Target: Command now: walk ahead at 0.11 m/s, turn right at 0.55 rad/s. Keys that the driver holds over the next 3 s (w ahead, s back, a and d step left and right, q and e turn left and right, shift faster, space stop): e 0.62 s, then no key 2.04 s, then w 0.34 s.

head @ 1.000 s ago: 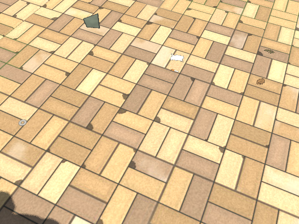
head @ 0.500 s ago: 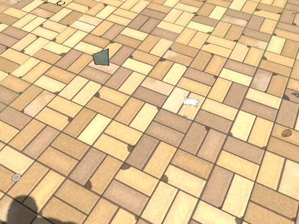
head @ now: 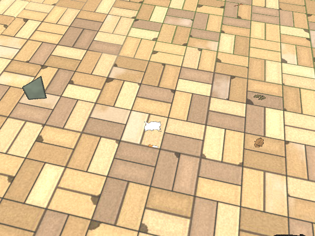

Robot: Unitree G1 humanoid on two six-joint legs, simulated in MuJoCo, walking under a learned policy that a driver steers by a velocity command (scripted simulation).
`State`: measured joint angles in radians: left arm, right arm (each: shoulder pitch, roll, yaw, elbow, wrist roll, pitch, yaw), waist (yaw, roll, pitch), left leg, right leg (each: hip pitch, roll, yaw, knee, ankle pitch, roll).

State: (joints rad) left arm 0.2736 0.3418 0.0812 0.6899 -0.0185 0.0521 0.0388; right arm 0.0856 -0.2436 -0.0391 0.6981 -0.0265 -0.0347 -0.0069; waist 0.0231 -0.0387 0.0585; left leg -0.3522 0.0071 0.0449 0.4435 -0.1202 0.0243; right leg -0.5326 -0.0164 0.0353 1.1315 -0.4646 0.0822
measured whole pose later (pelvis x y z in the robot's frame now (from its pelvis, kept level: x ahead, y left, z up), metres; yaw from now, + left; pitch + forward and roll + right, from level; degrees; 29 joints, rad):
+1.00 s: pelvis +0.05 -0.01 +0.00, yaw -28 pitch +0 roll +0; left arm 0.21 0.30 0.06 0.66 -0.01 0.05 0.02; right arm 0.15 -0.25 -0.03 0.80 0.01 0.01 -0.01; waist -0.01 -0.02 0.05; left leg -0.23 0.00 -0.02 0.49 -0.25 0.00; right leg -0.23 -0.01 0.07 0.55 -0.31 0.08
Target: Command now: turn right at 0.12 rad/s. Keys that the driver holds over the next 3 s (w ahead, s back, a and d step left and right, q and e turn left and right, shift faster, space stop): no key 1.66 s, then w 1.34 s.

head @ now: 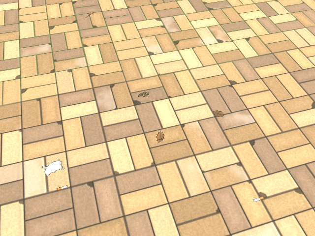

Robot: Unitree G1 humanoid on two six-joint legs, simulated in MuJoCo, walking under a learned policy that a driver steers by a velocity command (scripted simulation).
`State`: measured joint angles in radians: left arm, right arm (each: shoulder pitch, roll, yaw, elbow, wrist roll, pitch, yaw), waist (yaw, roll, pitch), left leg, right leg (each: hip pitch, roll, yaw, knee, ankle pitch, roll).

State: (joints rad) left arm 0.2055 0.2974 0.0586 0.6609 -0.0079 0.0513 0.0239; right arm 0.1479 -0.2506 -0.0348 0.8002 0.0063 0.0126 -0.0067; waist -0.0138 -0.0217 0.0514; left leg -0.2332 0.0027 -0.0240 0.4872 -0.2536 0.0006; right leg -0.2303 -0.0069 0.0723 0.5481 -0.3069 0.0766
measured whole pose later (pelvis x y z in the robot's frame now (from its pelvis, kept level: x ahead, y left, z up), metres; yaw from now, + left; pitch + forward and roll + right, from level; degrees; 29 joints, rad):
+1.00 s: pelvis +0.00 -0.03 +0.00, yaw +0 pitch -2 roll +0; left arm 0.25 0.24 0.01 0.97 0.00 -0.01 0.03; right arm 0.20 -0.24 -0.03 1.10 0.00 0.01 -0.05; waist -0.01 0.00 0.04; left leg -0.19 0.04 -0.04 0.47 -0.25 -0.05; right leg -0.16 0.03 0.05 0.48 -0.29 -0.01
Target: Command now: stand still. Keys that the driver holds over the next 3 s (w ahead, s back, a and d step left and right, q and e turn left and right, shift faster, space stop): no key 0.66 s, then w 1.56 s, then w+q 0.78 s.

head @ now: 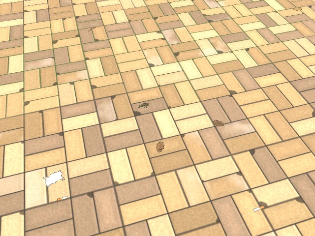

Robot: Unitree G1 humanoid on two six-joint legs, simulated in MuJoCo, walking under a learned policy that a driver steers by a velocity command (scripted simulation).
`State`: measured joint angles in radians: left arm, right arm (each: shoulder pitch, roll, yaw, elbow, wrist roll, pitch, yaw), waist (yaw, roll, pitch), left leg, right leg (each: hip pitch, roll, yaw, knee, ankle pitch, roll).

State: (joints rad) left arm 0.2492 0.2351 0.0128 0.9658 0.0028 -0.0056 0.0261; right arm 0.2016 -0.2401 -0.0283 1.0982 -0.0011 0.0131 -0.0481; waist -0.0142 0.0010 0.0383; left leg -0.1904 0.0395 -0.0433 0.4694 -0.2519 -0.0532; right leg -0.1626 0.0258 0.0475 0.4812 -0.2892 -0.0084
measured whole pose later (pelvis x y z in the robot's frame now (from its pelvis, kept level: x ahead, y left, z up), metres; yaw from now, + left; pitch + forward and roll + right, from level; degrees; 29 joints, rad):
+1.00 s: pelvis +0.06 +0.04 -0.01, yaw +0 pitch +0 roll +0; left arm 0.36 0.23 0.03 1.05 -0.04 -0.07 0.02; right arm 0.42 -0.19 -0.03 1.08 0.01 -0.12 0.00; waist -0.02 -0.03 -0.02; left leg -0.17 -0.02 0.02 0.54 -0.37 0.04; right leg -0.33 0.01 0.06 0.98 -0.44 -0.04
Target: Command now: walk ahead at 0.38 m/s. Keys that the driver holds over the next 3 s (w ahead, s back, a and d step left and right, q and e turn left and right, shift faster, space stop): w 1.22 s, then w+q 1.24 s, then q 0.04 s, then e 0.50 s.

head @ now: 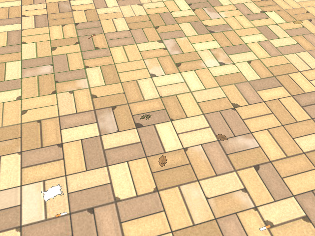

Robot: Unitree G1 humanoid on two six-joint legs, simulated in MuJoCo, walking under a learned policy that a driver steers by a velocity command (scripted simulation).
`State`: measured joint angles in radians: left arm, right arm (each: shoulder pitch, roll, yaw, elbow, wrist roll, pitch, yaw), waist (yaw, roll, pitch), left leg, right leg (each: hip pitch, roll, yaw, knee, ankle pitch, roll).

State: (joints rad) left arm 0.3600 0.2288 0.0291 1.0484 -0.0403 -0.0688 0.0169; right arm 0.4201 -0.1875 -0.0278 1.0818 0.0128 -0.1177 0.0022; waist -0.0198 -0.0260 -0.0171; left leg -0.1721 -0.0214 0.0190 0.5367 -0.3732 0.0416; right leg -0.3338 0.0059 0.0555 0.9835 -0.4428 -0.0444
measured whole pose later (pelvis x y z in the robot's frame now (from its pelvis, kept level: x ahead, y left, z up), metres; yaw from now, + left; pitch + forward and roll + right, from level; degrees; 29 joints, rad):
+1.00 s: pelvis +0.56 +0.02 +0.00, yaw +0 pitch +1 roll +0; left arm 0.33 0.26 0.04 1.01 -0.03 -0.10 0.00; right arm 0.13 -0.24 -0.05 0.85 0.00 -0.11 0.03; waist 0.02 -0.02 0.04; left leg -0.40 -0.02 0.06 0.51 -0.14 0.06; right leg -0.31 -0.01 0.04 1.15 -0.42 -0.05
